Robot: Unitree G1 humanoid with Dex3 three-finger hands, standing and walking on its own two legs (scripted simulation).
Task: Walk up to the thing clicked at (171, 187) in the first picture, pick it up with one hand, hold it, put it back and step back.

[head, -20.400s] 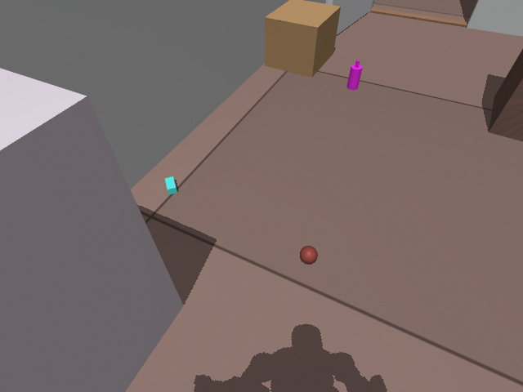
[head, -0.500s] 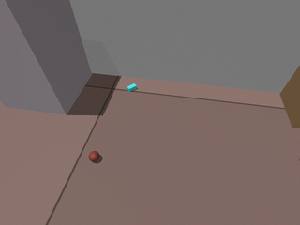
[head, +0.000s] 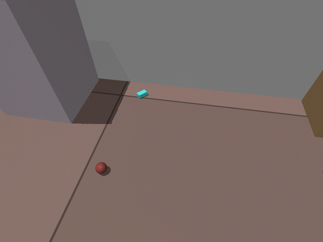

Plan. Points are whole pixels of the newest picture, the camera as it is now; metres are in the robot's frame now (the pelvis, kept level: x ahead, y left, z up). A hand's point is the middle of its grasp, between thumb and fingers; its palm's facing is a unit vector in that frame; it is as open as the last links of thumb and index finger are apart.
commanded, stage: stand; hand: left
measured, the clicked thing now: (142, 94) +1.51 +0.21 -0.76
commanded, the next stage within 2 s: walk up in 0.18 s
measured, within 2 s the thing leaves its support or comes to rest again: neither
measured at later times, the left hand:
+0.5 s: hand out of the picture +0.07 +0.35 -0.18, palm faces +0.04 -0.92 -0.38, open 7.4 cm
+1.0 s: hand (85, 168) +0.39 +0.28 -0.13, palm faces +0.01 -0.92 -0.40, open 7.4 cm
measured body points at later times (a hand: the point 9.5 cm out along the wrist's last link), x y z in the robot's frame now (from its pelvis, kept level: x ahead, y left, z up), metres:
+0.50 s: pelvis +0.07 +0.05 -0.03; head +0.08 +0.06 +0.42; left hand +0.07 +0.39 -0.15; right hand +0.17 -0.29 -0.12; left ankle +0.13 +0.18 -0.75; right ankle -0.03 -0.11 -0.73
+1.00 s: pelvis +0.29 +0.01 -0.02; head +0.30 -0.03 +0.42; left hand +0.39 +0.33 -0.11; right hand +0.34 -0.31 -0.16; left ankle +0.19 +0.16 -0.67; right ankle +0.36 -0.10 -0.75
